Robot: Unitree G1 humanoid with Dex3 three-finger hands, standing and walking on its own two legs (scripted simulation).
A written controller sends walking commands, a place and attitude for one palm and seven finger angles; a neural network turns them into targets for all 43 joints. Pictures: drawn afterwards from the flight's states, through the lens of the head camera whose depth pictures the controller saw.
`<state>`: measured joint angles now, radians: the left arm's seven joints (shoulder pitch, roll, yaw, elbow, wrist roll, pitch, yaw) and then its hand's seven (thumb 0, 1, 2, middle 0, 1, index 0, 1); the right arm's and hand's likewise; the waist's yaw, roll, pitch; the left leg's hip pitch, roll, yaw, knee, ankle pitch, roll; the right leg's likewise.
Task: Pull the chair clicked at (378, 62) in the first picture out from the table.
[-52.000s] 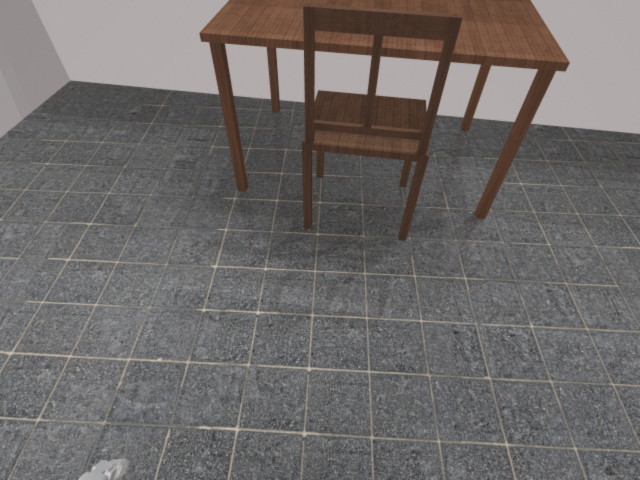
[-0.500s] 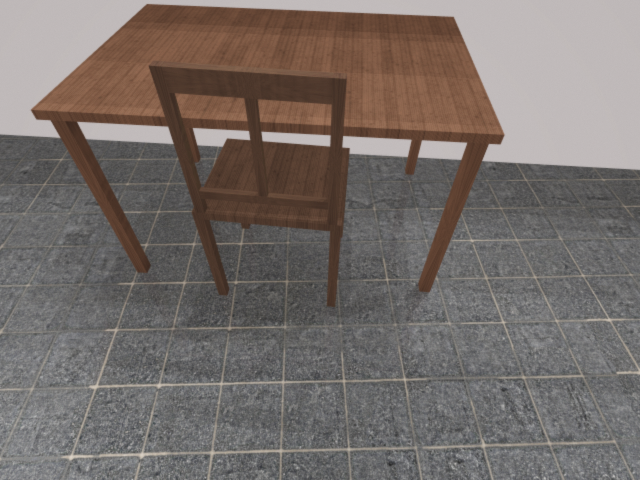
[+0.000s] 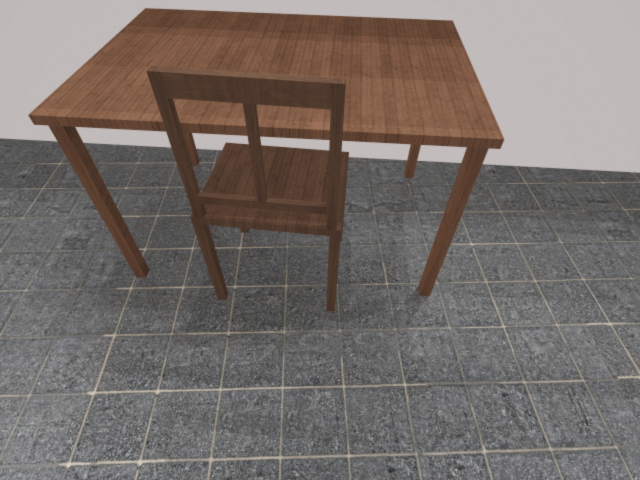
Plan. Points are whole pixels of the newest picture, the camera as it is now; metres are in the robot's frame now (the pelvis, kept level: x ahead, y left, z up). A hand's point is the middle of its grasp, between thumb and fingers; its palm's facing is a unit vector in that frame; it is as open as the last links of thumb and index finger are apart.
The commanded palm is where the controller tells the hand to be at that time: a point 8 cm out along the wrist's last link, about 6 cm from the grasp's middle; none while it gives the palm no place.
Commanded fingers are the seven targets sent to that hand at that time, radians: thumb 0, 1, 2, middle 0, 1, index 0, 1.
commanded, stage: look to check the result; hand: left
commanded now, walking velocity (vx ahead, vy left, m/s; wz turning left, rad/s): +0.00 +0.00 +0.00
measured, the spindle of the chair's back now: (256, 155) +0.84 +0.20 -0.10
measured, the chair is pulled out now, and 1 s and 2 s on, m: -0.10 -0.10 -0.10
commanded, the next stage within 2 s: take the last steps up to it in 0.08 s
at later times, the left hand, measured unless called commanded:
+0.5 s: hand out of the picture -0.01 +0.16 -0.19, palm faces +0.08 -0.99 -0.14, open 7.4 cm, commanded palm none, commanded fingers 0.00 0.90 0.90 -0.20 -0.30 -0.20 -0.30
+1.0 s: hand (223, 470) +0.18 +0.16 -0.19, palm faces +0.05 -0.99 -0.15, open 7.4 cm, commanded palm none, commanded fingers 0.00 0.90 0.90 -0.20 -0.30 -0.20 -0.30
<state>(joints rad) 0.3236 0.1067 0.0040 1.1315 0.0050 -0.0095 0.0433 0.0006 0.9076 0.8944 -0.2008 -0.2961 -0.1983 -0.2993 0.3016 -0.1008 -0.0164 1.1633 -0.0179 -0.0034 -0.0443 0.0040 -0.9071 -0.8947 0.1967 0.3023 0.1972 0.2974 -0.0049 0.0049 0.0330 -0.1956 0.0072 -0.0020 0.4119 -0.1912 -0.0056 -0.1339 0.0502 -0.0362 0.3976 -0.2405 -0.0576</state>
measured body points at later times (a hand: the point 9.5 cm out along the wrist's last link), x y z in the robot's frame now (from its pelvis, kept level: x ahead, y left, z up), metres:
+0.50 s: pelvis +0.04 +0.01 -0.01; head +0.04 +0.02 +0.44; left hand -0.01 +0.22 -0.18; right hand -0.02 -0.20 -0.17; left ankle +0.02 +0.12 -0.74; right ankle -0.01 -0.08 -0.74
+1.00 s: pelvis +0.18 -0.01 -0.02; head +0.21 +0.00 +0.43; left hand +0.17 +0.21 -0.18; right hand +0.21 -0.24 -0.17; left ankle +0.20 +0.12 -0.75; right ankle +0.11 -0.10 -0.73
